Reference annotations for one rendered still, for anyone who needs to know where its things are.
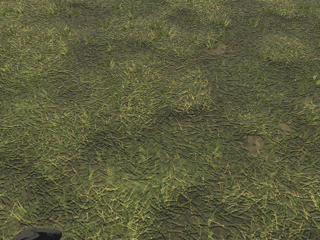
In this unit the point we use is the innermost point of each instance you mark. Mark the robot left hand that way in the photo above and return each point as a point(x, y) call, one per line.
point(39, 234)

